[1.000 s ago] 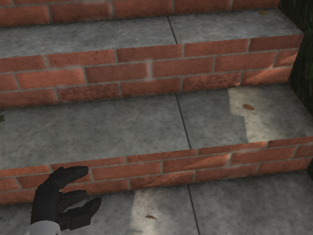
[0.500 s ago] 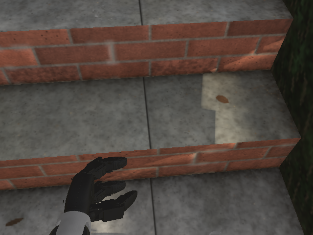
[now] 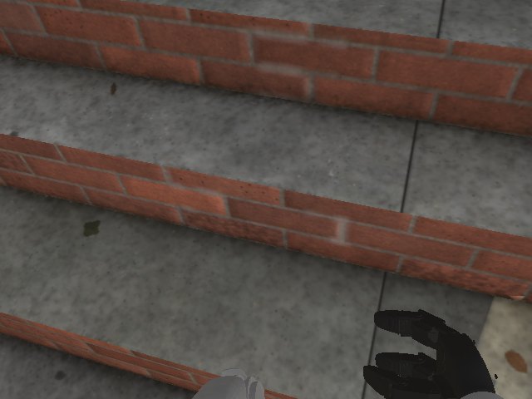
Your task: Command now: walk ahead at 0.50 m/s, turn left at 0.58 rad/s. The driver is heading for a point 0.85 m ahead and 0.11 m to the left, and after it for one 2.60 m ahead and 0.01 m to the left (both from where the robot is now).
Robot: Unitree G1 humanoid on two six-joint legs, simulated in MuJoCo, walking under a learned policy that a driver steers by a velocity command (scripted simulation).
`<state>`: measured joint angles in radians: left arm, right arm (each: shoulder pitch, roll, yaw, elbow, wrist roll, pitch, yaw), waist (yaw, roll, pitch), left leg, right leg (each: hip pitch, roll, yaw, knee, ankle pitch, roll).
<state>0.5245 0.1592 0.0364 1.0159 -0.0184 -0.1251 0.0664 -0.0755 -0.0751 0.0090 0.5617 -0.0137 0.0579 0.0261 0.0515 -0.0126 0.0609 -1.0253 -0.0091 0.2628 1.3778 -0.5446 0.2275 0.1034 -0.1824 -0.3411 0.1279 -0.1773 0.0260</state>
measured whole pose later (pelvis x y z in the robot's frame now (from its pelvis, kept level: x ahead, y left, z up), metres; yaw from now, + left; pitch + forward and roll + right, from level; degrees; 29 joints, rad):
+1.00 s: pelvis +0.50 +0.12 +0.36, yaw +17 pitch +5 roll +1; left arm 0.45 0.12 0.05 0.90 0.02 -0.11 0.05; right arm 0.00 -0.06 0.03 0.60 -0.02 -0.07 0.03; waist 0.10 0.01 -0.04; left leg -0.64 0.03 0.02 0.81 -0.11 0.07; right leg -0.09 0.01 0.08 0.37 -0.27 -0.08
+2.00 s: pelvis +0.82 +0.22 +0.58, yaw -15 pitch +4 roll +3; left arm 0.46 0.21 0.10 0.90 -0.03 -0.10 0.04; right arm -0.03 -0.08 0.05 0.49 -0.02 -0.02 -0.01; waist 0.07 -0.05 -0.02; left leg -0.93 0.03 0.06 1.36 -0.53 0.09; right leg -0.12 0.01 0.33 0.33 -0.13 -0.09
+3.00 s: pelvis +1.19 +0.15 +0.93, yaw -2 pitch +1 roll -2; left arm 0.37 0.17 0.08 0.96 0.06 -0.16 0.03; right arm 0.15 -0.13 -0.08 0.65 -0.03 0.00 -0.02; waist 0.00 0.00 -0.05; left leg -1.12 0.01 -0.06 2.02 -0.23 0.10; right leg -0.14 -0.19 -0.38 0.53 -0.34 0.04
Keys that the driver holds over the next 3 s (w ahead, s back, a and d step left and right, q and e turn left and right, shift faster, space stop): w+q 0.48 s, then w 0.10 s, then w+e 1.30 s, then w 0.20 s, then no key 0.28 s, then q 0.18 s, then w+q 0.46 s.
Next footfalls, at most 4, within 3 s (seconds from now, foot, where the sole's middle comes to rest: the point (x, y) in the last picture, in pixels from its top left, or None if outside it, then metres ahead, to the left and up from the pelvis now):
0.58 right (318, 328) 0.45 -0.01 -0.43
1.04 left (169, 273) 0.56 0.28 -0.43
1.42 right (264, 132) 0.75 0.09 -0.22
1.98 left None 1.00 0.32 -0.04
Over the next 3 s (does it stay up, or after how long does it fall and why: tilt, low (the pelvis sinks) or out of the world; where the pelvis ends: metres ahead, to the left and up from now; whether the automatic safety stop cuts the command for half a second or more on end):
stays up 1.19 0.15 0.93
